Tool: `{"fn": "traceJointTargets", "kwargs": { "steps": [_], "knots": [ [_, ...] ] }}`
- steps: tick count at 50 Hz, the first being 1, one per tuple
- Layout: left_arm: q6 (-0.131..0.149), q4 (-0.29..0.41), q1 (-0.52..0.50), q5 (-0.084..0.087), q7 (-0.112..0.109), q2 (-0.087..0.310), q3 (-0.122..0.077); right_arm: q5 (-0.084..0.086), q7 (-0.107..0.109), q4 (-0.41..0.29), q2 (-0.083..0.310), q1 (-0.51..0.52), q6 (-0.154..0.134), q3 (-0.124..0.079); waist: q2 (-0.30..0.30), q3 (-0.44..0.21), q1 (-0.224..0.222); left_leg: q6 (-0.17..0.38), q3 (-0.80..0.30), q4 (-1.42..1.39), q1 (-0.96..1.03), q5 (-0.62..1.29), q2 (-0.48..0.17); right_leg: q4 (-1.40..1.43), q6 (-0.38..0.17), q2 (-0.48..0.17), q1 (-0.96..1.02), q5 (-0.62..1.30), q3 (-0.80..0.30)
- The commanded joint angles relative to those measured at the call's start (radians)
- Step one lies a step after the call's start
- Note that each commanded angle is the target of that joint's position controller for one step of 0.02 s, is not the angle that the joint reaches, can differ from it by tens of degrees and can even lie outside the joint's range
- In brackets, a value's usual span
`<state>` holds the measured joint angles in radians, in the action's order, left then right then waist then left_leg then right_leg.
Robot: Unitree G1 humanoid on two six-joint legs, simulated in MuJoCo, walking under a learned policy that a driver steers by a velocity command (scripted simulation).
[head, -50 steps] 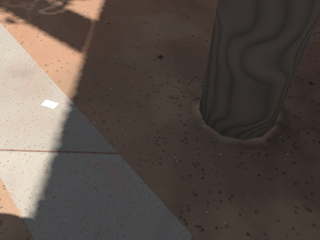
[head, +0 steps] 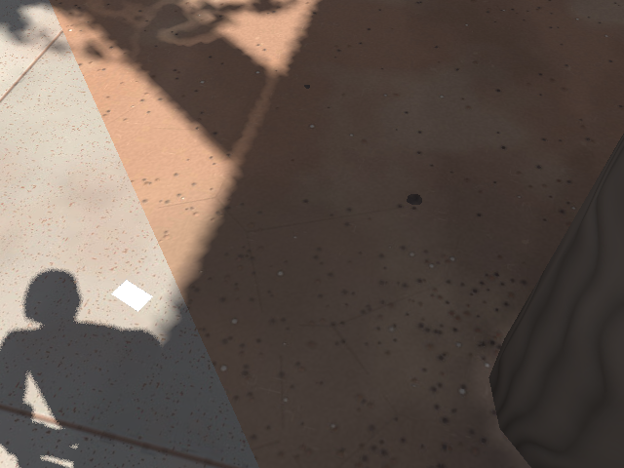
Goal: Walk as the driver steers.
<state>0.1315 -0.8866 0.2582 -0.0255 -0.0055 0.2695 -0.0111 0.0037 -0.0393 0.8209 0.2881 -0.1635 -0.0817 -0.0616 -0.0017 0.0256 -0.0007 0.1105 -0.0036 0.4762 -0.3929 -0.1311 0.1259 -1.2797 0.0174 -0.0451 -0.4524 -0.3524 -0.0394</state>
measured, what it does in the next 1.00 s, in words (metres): walks ahead, turning left: right foot, then left foot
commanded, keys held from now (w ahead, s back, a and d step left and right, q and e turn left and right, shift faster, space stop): w+q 0.68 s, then q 0.18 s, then no key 0.06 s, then e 0.08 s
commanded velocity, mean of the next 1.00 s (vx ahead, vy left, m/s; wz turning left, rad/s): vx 0.43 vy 0.00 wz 0.54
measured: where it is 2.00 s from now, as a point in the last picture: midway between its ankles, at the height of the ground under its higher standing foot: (270, 446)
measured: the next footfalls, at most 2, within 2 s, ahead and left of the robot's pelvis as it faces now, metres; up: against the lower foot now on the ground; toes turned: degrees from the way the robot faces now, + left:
right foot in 0.38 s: +0.40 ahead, -0.10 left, +0.00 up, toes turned +17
left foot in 0.90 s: +0.53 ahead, +0.26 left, +0.00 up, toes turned +33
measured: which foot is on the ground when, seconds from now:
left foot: down 0.00-0.40, up 0.42-0.88, down 0.90-1.00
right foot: up 0.00-0.36, down 0.38-0.90, up 0.92-1.00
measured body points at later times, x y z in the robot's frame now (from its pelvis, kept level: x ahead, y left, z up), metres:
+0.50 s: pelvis +0.28 -0.02 +0.00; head +0.30 -0.03 +0.45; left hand +0.39 +0.28 -0.08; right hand +0.40 -0.28 -0.12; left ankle +0.12 +0.06 -0.65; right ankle +0.36 -0.11 -0.73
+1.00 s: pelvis +0.45 +0.11 -0.01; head +0.49 +0.15 +0.43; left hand +0.38 +0.40 -0.14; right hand +0.76 +0.00 -0.09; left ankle +0.50 +0.23 -0.73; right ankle +0.41 -0.09 -0.64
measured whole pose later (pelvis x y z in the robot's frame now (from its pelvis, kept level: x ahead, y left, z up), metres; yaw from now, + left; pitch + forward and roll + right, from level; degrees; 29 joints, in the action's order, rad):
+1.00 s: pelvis +0.45 +0.11 -0.01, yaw +33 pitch +3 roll -1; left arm 0.05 -0.81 0.19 0.01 -0.01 0.31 -0.07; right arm 0.01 -0.04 0.61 0.28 -0.09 -0.03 -0.07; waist -0.02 0.08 -0.03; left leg 0.07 0.03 0.58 -0.51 -0.13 0.04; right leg -1.20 0.05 -0.06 -0.36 -0.59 0.01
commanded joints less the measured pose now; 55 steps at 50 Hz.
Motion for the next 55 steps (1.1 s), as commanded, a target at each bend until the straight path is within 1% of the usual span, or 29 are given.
{"fn": "traceJointTargets", "kwargs": {
  "steps": [1,5,7,10,14,17,19,20,21,22,23,24,25,27,28,32,34,38,41,43,44,45,46,47,48,49,50,53,55],
  "knots": [
    [-0.004,0.083,0.035,-0.005,-0.014,0.139,-0.046,0.004,0.009,-0.080,0.096,-0.004,-0.007,-0.023,-0.008,-0.116,-0.042,0.215,-0.380,-0.223,0.211,0.238,-0.286,0.066,0.021,-0.076,-0.167,0.032,-0.056],
    [-0.021,0.130,-0.049,-0.011,-0.017,0.109,-0.048,0.007,0.034,-0.084,0.140,-0.056,0.004,-0.041,0.044,-0.049,-0.030,0.194,-0.307,-0.242,0.105,0.288,-0.234,0.318,0.055,-0.055,-0.164,0.171,-0.013],
    [-0.016,0.144,-0.145,0.012,-0.017,0.072,-0.038,0.016,0.039,-0.070,0.127,-0.120,0.007,-0.039,0.049,-0.032,0.018,0.162,-0.305,-0.243,0.138,0.197,-0.211,0.486,0.048,-0.029,-0.167,0.271,-0.009],
    [0.004,0.181,-0.273,0.021,-0.002,0.080,-0.036,0.019,0.042,-0.075,0.144,-0.186,0.018,-0.042,0.063,-0.034,0.079,0.131,-0.344,-0.224,0.218,0.121,-0.215,0.675,0.021,-0.003,-0.162,0.415,-0.019],
    [0.020,0.216,-0.354,0.019,0.010,0.121,-0.044,0.019,0.043,-0.063,0.137,-0.240,0.021,-0.038,0.097,-0.018,0.105,0.112,-0.418,-0.161,0.318,0.142,-0.225,0.785,0.002,0.031,-0.140,0.367,-0.040],
    [0.031,0.223,-0.325,0.022,0.015,0.147,-0.058,0.020,0.047,-0.067,0.137,-0.242,0.035,-0.040,0.100,-0.041,0.073,0.102,-0.477,-0.086,0.367,0.222,-0.234,0.825,-0.023,0.060,-0.036,0.271,-0.027],
    [0.039,0.167,-0.119,0.014,0.009,0.198,-0.083,0.015,0.046,-0.090,0.095,-0.182,0.037,-0.027,0.137,-0.156,-0.029,0.049,-0.417,0.092,0.308,0.362,-0.173,0.863,-0.090,0.003,0.284,0.361,-0.050],
    [0.034,0.147,0.046,0.009,0.001,0.250,-0.100,0.000,0.043,-0.118,0.060,-0.167,0.030,-0.012,0.051,-0.282,-0.097,0.000,-0.332,0.346,0.149,0.193,-0.104,0.831,-0.150,-0.138,0.562,0.408,-0.189],
    [0.010,0.101,0.139,0.011,0.005,0.299,-0.121,0.032,0.042,-0.121,0.018,-0.321,0.019,0.003,-0.290,-0.398,-0.051,-0.066,-0.208,0.617,-0.189,-0.360,0.009,0.873,-0.316,-0.349,0.860,0.240,-0.574],
    [0.001,0.130,0.096,0.039,0.008,0.205,-0.101,0.037,0.050,-0.101,0.099,-0.325,0.021,-0.014,-0.220,-0.302,-0.048,-0.078,-0.225,0.730,-0.293,-0.474,-0.069,0.928,-0.289,-0.393,0.778,0.104,-0.672],
    [-0.005,0.148,0.033,0.041,0.007,0.150,-0.087,0.033,0.050,-0.106,0.146,-0.244,0.028,-0.030,-0.127,-0.169,-0.057,-0.091,-0.212,0.771,-0.319,-0.385,-0.106,0.959,-0.242,-0.346,0.646,0.098,-0.539],
    [-0.011,0.157,-0.014,0.033,0.004,0.153,-0.084,0.019,0.054,-0.117,0.142,-0.208,0.035,-0.035,-0.047,-0.091,-0.032,-0.103,-0.184,0.771,-0.283,-0.305,-0.144,1.004,-0.221,-0.315,0.513,0.100,-0.441],
    [-0.012,0.152,-0.055,0.027,0.002,0.142,-0.082,0.006,0.054,-0.130,0.133,-0.172,0.040,-0.041,-0.040,-0.021,-0.017,-0.110,-0.172,0.725,-0.271,-0.257,-0.169,1.043,-0.214,-0.287,0.419,0.161,-0.364],
    [-0.016,0.135,-0.076,0.011,0.013,0.115,-0.083,0.013,0.038,-0.147,0.085,-0.149,0.046,-0.040,-0.076,0.000,-0.008,-0.097,-0.125,0.665,-0.258,-0.210,-0.221,1.094,-0.225,-0.246,0.364,0.212,-0.221],
    [-0.015,0.118,-0.056,0.021,0.013,0.128,-0.091,0.018,0.039,-0.151,0.050,-0.143,0.048,-0.032,-0.083,0.007,-0.013,-0.101,-0.115,0.662,-0.267,-0.186,-0.237,1.121,-0.221,-0.245,0.359,0.239,-0.183],
    [-0.014,0.077,-0.023,0.025,-0.008,0.171,-0.119,0.016,0.046,-0.179,0.025,-0.135,0.056,-0.035,-0.119,-0.015,0.004,-0.111,-0.101,0.621,-0.349,-0.054,-0.232,1.110,-0.175,-0.217,0.393,0.427,-0.011],
    [-0.014,0.072,-0.024,0.021,-0.020,0.149,-0.114,0.017,0.042,-0.188,0.035,-0.096,0.063,-0.038,-0.111,-0.010,-0.005,-0.116,-0.092,0.548,-0.356,0.054,-0.233,1.083,-0.152,-0.196,0.379,0.502,0.074],
    [-0.037,0.082,-0.035,0.025,-0.036,0.184,-0.113,0.015,0.008,-0.256,0.001,0.086,0.038,-0.023,-0.088,0.033,-0.035,-0.116,0.026,0.254,-0.224,0.163,-0.195,1.051,-0.138,-0.188,0.323,0.674,0.175],
    [-0.049,0.101,-0.034,0.053,-0.036,0.224,-0.128,0.021,-0.015,-0.285,0.046,0.097,0.054,-0.043,-0.126,0.016,-0.025,-0.079,0.037,0.160,-0.165,0.108,-0.179,1.008,-0.115,-0.223,0.422,0.715,0.193],
    [-0.066,0.118,-0.060,0.071,-0.039,0.248,-0.139,0.017,-0.018,-0.274,0.092,0.009,0.061,-0.067,-0.134,-0.036,0.036,-0.024,0.078,0.113,-0.055,0.031,-0.127,0.847,-0.097,-0.220,0.458,0.896,0.207],
    [-0.070,0.124,-0.060,0.077,-0.039,0.232,-0.135,0.011,-0.015,-0.241,0.122,-0.107,0.061,-0.086,-0.101,-0.093,0.099,0.009,0.083,0.030,0.107,0.097,-0.089,0.691,-0.079,-0.191,0.428,0.898,0.224],
    [-0.069,0.122,-0.028,0.059,-0.032,0.185,-0.118,0.016,0.007,-0.209,0.181,-0.211,0.063,-0.110,-0.020,-0.167,0.141,0.040,0.019,-0.013,0.331,0.316,-0.108,0.441,-0.024,-0.122,0.283,0.693,0.233],
    [-0.066,0.157,0.074,-0.024,-0.016,0.041,-0.076,0.009,0.029,-0.225,0.284,-0.190,0.063,-0.113,0.307,-0.257,0.021,0.158,-0.330,0.115,0.627,0.928,-0.389,0.070,0.032,0.013,-0.071,-0.312,0.217],
    [-0.056,0.133,0.172,0.010,-0.004,0.090,-0.062,-0.014,0.016,-0.282,0.259,-0.158,0.047,-0.086,0.280,-0.536,0.029,0.324,-0.646,0.019,0.716,0.771,-0.571,-0.157,0.031,0.048,-0.149,-0.426,-0.013],
    [-0.061,0.124,0.064,0.047,0.001,0.175,-0.085,-0.016,0.006,-0.282,0.165,-0.137,0.045,-0.062,0.119,-0.475,0.077,0.271,-0.512,-0.020,0.629,0.685,-0.502,-0.171,0.022,-0.002,-0.171,-0.322,-0.056],
    [-0.069,0.135,0.021,0.052,0.005,0.149,-0.074,0.008,0.004,-0.252,0.108,-0.097,0.039,-0.040,0.071,-0.339,0.047,0.215,-0.366,-0.029,0.507,0.584,-0.443,-0.070,0.023,-0.044,-0.207,-0.254,-0.026],
    [-0.083,0.117,0.009,0.040,-0.003,0.127,-0.067,0.014,0.004,-0.242,0.065,-0.054,0.035,-0.024,0.020,-0.273,0.021,0.173,-0.307,-0.057,0.386,0.505,-0.400,0.031,0.030,-0.080,-0.166,-0.210,-0.030],
    [-0.134,0.082,0.066,0.041,-0.012,0.112,-0.069,-0.031,0.008,-0.217,0.073,0.044,0.021,-0.024,0.086,-0.203,-0.057,0.154,-0.157,-0.148,0.089,0.499,-0.349,0.194,0.042,-0.078,0.072,-0.099,-0.010],
    [-0.137,0.077,0.058,0.040,-0.020,0.095,-0.061,-0.041,0.019,-0.199,0.069,0.067,0.008,-0.025,0.083,-0.200,-0.061,0.150,-0.104,-0.160,0.072,0.469,-0.350,0.327,0.042,-0.070,0.120,-0.080,-0.007]
  ]
}}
